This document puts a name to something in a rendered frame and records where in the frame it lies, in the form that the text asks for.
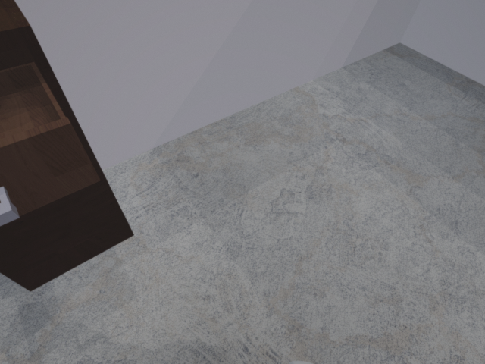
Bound cabinet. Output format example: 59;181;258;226
0;0;134;291

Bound drawer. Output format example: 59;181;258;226
0;62;100;216

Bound handle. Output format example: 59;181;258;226
0;187;20;226

